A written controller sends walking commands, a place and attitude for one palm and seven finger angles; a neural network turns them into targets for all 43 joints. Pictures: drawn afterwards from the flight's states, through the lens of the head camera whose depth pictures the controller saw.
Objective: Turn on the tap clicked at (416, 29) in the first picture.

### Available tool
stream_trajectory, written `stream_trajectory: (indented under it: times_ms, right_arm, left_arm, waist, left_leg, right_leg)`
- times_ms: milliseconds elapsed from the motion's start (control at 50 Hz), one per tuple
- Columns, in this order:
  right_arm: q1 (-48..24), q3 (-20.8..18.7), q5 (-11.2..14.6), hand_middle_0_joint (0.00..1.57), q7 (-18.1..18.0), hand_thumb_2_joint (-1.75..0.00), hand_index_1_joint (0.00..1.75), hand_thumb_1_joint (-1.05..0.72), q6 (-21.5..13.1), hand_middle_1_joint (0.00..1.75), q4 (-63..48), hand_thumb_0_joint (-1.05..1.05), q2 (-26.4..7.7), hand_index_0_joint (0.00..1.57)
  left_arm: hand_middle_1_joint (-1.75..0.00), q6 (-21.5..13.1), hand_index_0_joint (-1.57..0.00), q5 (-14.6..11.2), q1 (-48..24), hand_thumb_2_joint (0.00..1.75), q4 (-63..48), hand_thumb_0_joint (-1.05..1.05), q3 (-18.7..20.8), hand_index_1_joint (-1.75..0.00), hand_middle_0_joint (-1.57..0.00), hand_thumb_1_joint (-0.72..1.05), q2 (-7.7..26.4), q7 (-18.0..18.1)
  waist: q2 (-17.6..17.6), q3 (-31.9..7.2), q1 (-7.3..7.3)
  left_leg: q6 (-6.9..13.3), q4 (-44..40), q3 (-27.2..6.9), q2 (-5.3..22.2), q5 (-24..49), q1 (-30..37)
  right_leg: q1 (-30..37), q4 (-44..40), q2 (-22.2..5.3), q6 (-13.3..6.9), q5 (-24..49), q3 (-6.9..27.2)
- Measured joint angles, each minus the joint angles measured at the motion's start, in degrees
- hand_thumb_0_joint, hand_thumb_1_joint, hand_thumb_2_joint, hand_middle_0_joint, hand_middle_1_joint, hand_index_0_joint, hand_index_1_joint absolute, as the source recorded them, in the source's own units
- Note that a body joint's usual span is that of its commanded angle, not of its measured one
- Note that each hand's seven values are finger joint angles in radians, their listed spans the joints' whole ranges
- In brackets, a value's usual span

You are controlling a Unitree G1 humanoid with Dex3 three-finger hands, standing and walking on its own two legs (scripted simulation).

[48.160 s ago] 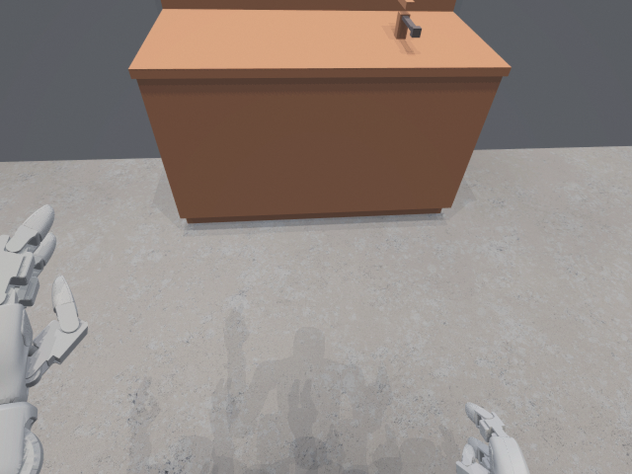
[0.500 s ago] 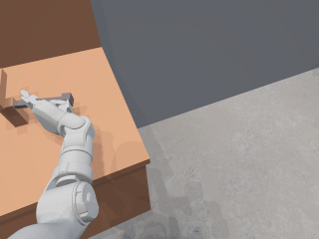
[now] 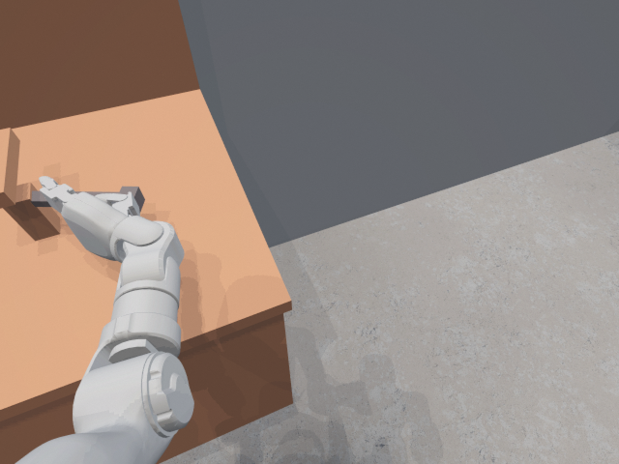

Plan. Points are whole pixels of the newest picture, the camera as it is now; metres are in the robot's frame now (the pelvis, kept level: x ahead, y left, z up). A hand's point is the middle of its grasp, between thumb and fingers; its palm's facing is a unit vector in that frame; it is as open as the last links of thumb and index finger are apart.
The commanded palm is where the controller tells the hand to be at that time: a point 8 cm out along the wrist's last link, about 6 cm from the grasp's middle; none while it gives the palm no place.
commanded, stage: lift the hand up off the lever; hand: left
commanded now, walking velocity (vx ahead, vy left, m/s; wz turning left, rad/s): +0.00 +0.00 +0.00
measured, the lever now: (130, 200) +0.47 +0.25 +0.07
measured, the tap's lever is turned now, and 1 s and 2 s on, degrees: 66 65 65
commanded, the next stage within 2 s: draw the hand back beside the body in 0.46 s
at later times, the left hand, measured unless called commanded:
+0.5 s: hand (124, 190) +0.44 +0.23 +0.12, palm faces +0.88 -0.47 -0.09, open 7.8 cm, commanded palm +0.39 +0.24 +0.14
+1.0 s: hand (77, 236) +0.33 +0.24 +0.16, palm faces +0.41 -0.88 -0.24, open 7.7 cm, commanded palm +0.30 +0.26 +0.17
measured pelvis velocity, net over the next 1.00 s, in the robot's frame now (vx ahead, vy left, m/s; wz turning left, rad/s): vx -0.01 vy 0.00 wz -0.03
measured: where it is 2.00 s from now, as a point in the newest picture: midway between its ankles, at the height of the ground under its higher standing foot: outside the picture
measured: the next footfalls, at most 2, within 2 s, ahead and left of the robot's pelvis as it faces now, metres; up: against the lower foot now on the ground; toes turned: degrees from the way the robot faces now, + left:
none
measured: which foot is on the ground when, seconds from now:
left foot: down 0.00-1.00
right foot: down 0.00-1.00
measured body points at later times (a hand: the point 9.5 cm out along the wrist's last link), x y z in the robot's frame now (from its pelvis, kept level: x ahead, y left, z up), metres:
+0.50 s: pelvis +0.00 -0.01 +0.00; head +0.04 -0.02 +0.45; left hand +0.39 +0.26 +0.12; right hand +0.08 -0.26 -0.13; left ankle -0.01 +0.14 -0.71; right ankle +0.01 -0.11 -0.71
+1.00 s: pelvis -0.01 +0.00 +0.03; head -0.01 -0.03 +0.48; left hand +0.31 +0.29 +0.17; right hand +0.13 -0.26 -0.08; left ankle -0.01 +0.14 -0.71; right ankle +0.01 -0.10 -0.71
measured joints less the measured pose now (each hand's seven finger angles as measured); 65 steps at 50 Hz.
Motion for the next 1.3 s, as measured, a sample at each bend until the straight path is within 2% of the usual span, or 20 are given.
stream_trajectory:
  times_ms: [300, 460, 520, 580, 620, 660, 680, 740, 780, 860, 900, 940, 1000, 1060, 1140, 1220, 1300]
  right_arm:
    - [-0.6, -0.2, 0.1, 0.20, -0.3, -0.90, 0.30, -0.90, -1.6, 0.30, 0.2, 0.01, -0.3, 0.20]
    - [-1.2, 0.0, -0.1, 0.20, -0.7, -0.90, 0.30, -0.90, -1.6, 0.30, 0.2, 0.01, -0.1, 0.20]
    - [-1.2, 0.0, 0.3, 0.20, -1.0, -0.90, 0.30, -0.90, -1.2, 0.30, 0.0, 0.01, 0.0, 0.20]
    - [-1.2, 0.3, 1.0, 0.20, -1.6, -0.90, 0.30, -0.90, -0.3, 0.30, 0.1, 0.01, -0.2, 0.20]
    - [-1.0, 0.5, 1.9, 0.20, -2.3, -0.90, 0.30, -0.90, 0.9, 0.30, -0.4, 0.01, -0.4, 0.20]
    - [-0.5, 0.7, 3.3, 0.20, -3.4, -0.90, 0.30, -0.90, 2.2, 0.30, -1.7, 0.01, -0.8, 0.20]
    - [-0.1, 0.8, 4.1, 0.20, -4.0, -0.90, 0.30, -0.90, 2.7, 0.30, -2.5, 0.01, -1.0, 0.20]
    - [0.6, 1.3, 6.6, 0.20, -5.6, -0.90, 0.30, -0.90, 4.0, 0.30, -4.6, 0.01, -1.7, 0.20]
    - [0.6, 1.6, 7.6, 0.20, -6.5, -0.90, 0.30, -0.90, 4.5, 0.30, -5.8, 0.01, -2.1, 0.20]
    - [-1.3, 1.8, 8.2, 0.20, -6.2, -0.90, 0.30, -0.90, 3.9, 0.30, -7.0, 0.01, -2.3, 0.20]
    - [-1.4, 1.5, 8.3, 0.20, -6.3, -0.90, 0.30, -0.90, 2.6, 0.30, -7.9, 0.01, -2.7, 0.20]
    - [-1.3, 1.4, 8.3, 0.20, -6.5, -0.90, 0.30, -0.90, 1.1, 0.30, -8.0, 0.01, -3.2, 0.20]
    - [-1.7, 1.5, 8.3, 0.20, -6.7, -0.90, 0.30, -0.90, -0.5, 0.30, -7.1, 0.01, -3.9, 0.20]
    - [-3.4, 2.1, 8.3, 0.20, -6.5, -0.90, 0.30, -0.90, -1.0, 0.30, -6.4, 0.01, -4.0, 0.20]
    - [-5.9, 3.0, 7.9, 0.20, -6.1, -0.90, 0.30, -0.90, -1.0, 0.30, -7.1, 0.01, -2.8, 0.20]
    - [-6.9, 3.8, 7.3, 0.20, -5.6, -0.90, 0.30, -0.90, -1.3, 0.30, -8.6, 0.01, -1.2, 0.20]
    - [-6.5, 4.1, 6.9, 0.20, -5.3, -0.90, 0.30, -0.90, -1.1, 0.30, -9.6, 0.01, -0.1, 0.20]
  left_arm:
    - [-0.20, 2.9, -0.15, -0.4, 0.8, 0.91, -3.1, 0.01, -0.2, -0.15, -0.24, 0.92, -1.0, 0.0]
    - [-0.17, 2.9, -0.15, 0.9, 0.2, 0.90, -3.4, 0.01, 0.2, -0.15, -0.19, 0.91, -1.2, 1.1]
    - [-0.16, 1.6, -0.15, 2.2, 0.0, 0.90, -4.9, 0.02, -1.4, -0.15, -0.16, 0.91, -0.3, 1.0]
    - [-0.15, 1.5, -0.15, 1.8, -1.9, 0.90, -2.9, 0.02, -3.6, -0.15, -0.15, 0.91, 1.8, -0.3]
    - [-0.15, 2.4, -0.15, 2.0, -1.5, 0.90, -2.7, 0.02, -6.9, -0.15, -0.15, 0.90, 3.6, -5.2]
    - [-0.15, 2.1, -0.15, 1.0, 0.9, 0.90, -4.7, 0.02, -10.3, -0.15, -0.14, 0.90, 4.8, -12.6]
    - [-0.15, 1.7, -0.15, -0.4, 2.7, 0.90, -6.3, 0.02, -11.6, -0.15, -0.14, 0.90, 5.1, -16.7]
    - [-0.16, 0.7, -0.15, -7.3, 9.2, 0.90, -11.6, 0.01, -12.7, -0.16, -0.15, 0.90, 4.6, -27.9]
    - [-0.16, 0.9, -0.16, -10.1, 14.0, 0.90, -15.3, 0.01, -12.0, -0.16, -0.15, 0.90, 3.6, -30.8]
    - [-0.17, -0.8, -0.17, -10.0, 24.6, 0.90, -19.2, 0.01, -12.5, -0.18, -0.16, 0.89, 7.9, -36.2]
    - [-0.18, -1.7, -0.17, -9.8, 28.5, 0.90, -21.8, 0.02, -12.9, -0.18, -0.16, 0.89, 10.1, -37.7]
    - [-0.18, -3.0, -0.17, -9.9, 30.6, 0.90, -24.4, 0.02, -14.1, -0.19, -0.17, 0.89, 11.5, -38.4]
    - [-0.19, -5.2, -0.17, -10.0, 31.2, 0.90, -27.6, 0.02, -16.5, -0.19, -0.16, 0.90, 12.1, -38.9]
    - [-0.20, -6.8, -0.17, -10.0, 31.1, 0.90, -29.5, 0.02, -18.7, -0.20, -0.16, 0.90, 11.7, -39.6]
    - [-0.21, -7.5, -0.17, -9.9, 33.2, 0.90, -32.5, 0.02, -20.1, -0.21, -0.17, 0.90, 10.6, -41.2]
    - [-0.22, -7.4, -0.18, -9.9, 38.2, 0.90, -37.8, 0.02, -19.9, -0.23, -0.17, 0.90, 9.7, -42.4]
    - [-0.24, -6.9, -0.19, -9.9, 43.1, 0.90, -43.6, 0.02, -18.9, -0.24, -0.18, 0.89, 9.8, -43.1]
  waist:
    - [-0.1, 0.6, 0.66]
    - [0.0, 0.5, 0.82]
    - [0.2, 0.4, 0.90]
    - [0.5, 0.3, 1.09]
    - [0.5, 0.1, 1.53]
    - [0.7, 0.2, 2.11]
    - [0.8, 0.2, 2.40]
    - [0.9, 0.9, 3.25]
    - [0.9, 1.4, 3.58]
    - [0.6, 3.9, 2.27]
    - [0.9, 5.2, 2.57]
    - [1.2, 6.3, 3.74]
    - [1.5, 7.4, 5.82]
    - [1.4, 7.8, 6.93]
    - [1.3, 8.1, 6.85]
    - [1.3, 8.1, 6.34]
    - [1.3, 8.1, 6.52]
  left_leg:
    - [-0.4, -0.7, -0.2, 0.1, 0.3, 1.1]
    - [-0.6, -1.0, -0.3, 0.2, 0.5, 1.4]
    - [-0.6, -1.4, -0.3, 0.2, 0.6, 2.1]
    - [-0.6, -2.6, -0.4, 0.1, 1.2, 3.2]
    - [-0.5, -4.0, -0.1, 0.1, 1.9, 4.5]
    - [-0.3, -5.8, 0.6, 0.3, 2.5, 6.4]
    - [-0.2, -6.9, 1.0, 0.5, 2.9, 7.7]
    - [0.2, -10.4, 2.4, 0.9, 4.0, 12.0]
    - [0.3, -12.2, 3.2, 1.2, 4.6, 14.7]
    - [0.1, -14.9, 4.0, 1.1, 5.5, 19.5]
    - [0.0, -15.8, 3.9, 1.1, 5.9, 21.3]
    - [0.1, -16.8, 3.6, 0.8, 6.5, 22.6]
    - [0.5, -18.0, 2.9, 0.1, 7.5, 23.8]
    - [0.9, -19.1, 2.5, -0.5, 8.3, 24.3]
    - [1.2, -20.6, 2.9, -0.9, 9.1, 25.4]
    - [1.4, -22.1, 3.7, -0.9, 9.4, 27.3]
    - [1.5, -22.8, 4.0, -0.8, 9.2, 28.7]
  right_leg:
    - [1.0, -0.3, 0.0, -0.3, 0.0, -0.2]
    - [1.1, -0.1, 0.1, -0.6, -0.1, -0.3]
    - [1.6, -0.3, 0.2, -0.7, 0.0, -0.3]
    - [2.8, -1.2, 0.1, -0.7, 0.3, -0.5]
    - [3.7, -2.2, 0.1, -0.8, 0.8, -0.1]
    - [5.2, -3.7, 0.3, -0.8, 1.6, 0.5]
    - [6.3, -4.7, 0.5, -0.8, 2.0, 0.9]
    - [10.0, -7.9, 1.0, -0.6, 3.5, 2.2]
    - [12.3, -9.6, 1.4, -0.5, 4.2, 2.9]
    - [16.5, -11.2, 1.4, -0.4, 4.8, 3.7]
    - [18.4, -12.3, 1.3, -0.3, 5.3, 3.6]
    - [19.9, -13.4, 1.0, -0.2, 5.8, 3.3]
    - [21.5, -14.9, 0.3, 0.2, 6.5, 2.7]
    - [22.3, -15.9, -0.4, 0.6, 7.1, 2.3]
    - [23.2, -17.2, -0.7, 0.9, 7.9, 2.7]
    - [24.7, -18.6, -0.6, 1.2, 8.4, 3.5]
    - [26.2, -19.6, -0.6, 1.4, 8.5, 3.8]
